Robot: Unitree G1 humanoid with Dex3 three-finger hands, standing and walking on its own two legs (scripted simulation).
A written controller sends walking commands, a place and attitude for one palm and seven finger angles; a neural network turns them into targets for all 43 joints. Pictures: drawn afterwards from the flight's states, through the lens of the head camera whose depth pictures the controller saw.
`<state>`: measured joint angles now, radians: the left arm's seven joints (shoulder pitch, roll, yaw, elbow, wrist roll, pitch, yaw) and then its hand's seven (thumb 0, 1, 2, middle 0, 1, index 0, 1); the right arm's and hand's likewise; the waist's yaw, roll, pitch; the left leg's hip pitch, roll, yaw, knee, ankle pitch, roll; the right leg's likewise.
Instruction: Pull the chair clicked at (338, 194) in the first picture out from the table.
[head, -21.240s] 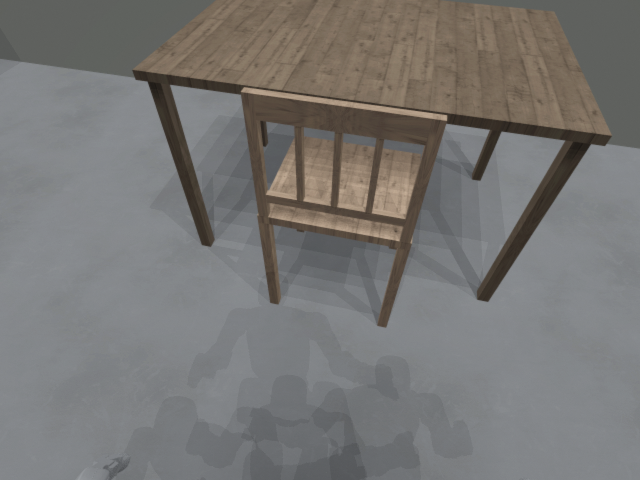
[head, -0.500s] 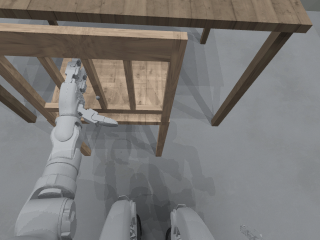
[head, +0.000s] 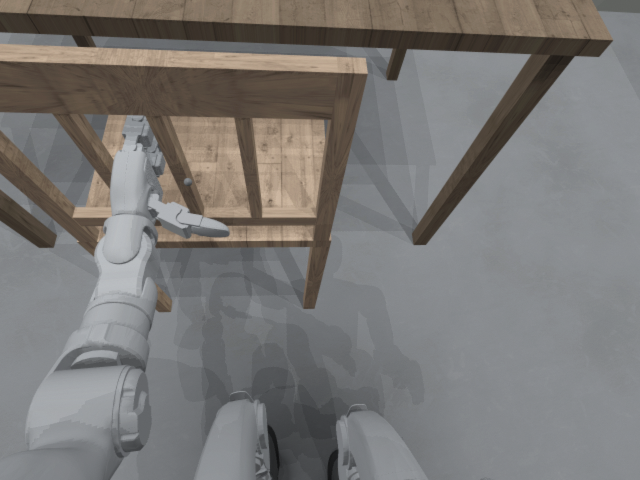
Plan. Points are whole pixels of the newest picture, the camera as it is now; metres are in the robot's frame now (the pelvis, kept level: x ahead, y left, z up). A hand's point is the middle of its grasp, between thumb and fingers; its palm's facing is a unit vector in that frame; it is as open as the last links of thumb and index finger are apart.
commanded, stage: push the fingers through the gap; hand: left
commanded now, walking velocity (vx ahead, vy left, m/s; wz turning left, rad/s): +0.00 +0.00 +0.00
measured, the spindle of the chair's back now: (180, 170) +0.50 +0.16 +0.01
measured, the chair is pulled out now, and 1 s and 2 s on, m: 0.00 0.00 0.06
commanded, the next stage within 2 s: hook a spindle and tug to test in 0.14 s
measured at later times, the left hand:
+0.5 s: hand (190, 186) +0.46 +0.14 +0.03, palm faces +0.00 -1.00 -0.03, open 16.2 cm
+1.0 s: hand (195, 180) +0.47 +0.13 +0.03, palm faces +0.01 -1.00 -0.04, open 7.6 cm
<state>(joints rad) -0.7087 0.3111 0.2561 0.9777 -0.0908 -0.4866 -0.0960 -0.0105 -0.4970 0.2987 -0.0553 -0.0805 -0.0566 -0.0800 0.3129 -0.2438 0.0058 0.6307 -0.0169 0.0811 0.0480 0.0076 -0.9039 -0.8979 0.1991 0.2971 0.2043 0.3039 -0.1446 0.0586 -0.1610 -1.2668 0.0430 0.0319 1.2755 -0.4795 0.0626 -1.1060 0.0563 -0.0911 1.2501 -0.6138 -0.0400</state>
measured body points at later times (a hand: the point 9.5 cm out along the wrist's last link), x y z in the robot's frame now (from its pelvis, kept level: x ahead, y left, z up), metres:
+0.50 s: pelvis +0.00 +0.00 +0.00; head +0.14 +0.02 +0.43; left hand +0.46 +0.19 +0.03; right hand +0.06 -0.26 -0.12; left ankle +0.05 +0.08 -0.62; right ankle -0.02 -0.10 -0.62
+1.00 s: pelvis +0.00 -0.01 +0.00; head +0.14 +0.01 +0.42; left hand +0.47 +0.19 +0.03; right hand +0.04 -0.27 -0.13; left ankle +0.05 +0.08 -0.62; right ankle -0.02 -0.10 -0.62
